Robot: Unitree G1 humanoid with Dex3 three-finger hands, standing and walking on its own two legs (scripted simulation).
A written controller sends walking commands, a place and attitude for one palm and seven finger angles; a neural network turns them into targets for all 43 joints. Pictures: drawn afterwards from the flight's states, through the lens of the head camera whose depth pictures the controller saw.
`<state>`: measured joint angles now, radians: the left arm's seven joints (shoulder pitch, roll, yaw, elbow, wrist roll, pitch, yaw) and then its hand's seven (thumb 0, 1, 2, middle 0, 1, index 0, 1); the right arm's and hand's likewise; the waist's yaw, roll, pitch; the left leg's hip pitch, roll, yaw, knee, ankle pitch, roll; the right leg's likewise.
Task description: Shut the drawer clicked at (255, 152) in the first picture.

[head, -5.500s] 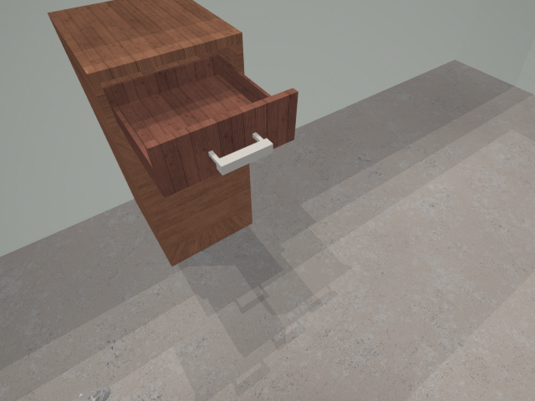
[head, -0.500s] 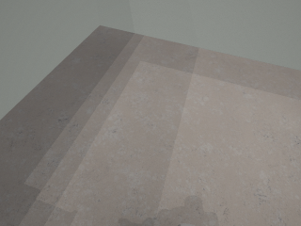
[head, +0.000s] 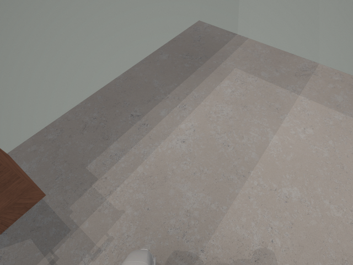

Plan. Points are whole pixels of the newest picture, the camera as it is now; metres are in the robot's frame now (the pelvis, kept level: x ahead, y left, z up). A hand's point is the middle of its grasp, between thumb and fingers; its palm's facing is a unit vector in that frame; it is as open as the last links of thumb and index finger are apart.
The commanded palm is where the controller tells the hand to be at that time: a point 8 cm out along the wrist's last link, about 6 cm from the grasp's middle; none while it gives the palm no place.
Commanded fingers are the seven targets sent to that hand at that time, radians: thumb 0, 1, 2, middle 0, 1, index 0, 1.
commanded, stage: turn to face it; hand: left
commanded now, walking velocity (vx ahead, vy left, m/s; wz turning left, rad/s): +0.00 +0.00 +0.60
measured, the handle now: out of the picture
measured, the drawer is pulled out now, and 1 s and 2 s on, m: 0.28 0.28 0.28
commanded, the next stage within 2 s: take the last steps up to it in 1.54 s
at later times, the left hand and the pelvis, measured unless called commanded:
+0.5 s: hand out of the picture +0.08 +0.29 -0.16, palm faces +0.29 -0.92 -0.25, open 7.4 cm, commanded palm none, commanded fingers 0.00 0.90 0.90 -0.20 -0.30 -0.20 -0.30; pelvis +0.01 +0.05 +0.01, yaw +17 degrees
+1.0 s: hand out of the picture -0.04 +0.23 -0.16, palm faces +0.55 -0.79 -0.27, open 7.4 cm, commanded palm none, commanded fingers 0.00 0.90 0.90 -0.20 -0.30 -0.20 -0.30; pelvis +0.02 +0.02 +0.00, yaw +35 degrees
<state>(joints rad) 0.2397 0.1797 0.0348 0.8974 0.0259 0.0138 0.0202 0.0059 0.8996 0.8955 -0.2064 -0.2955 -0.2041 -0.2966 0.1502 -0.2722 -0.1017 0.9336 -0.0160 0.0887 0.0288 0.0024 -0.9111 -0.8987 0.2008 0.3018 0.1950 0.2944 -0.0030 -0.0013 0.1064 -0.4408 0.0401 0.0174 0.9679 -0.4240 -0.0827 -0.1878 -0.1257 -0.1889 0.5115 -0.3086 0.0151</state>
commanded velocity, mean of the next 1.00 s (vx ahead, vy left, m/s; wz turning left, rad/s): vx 0.00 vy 0.00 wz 0.60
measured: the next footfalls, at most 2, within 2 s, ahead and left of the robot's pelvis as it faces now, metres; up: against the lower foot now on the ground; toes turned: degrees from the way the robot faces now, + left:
left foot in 0.12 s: +0.03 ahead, +0.13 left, +0.00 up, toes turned +9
right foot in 0.68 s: +0.11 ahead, -0.08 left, +0.00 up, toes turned +24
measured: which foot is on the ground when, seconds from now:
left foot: up 0.00-0.10, down 0.12-0.68, up 0.70-1.00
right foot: down 0.00-0.12, up 0.14-0.66, down 0.68-1.00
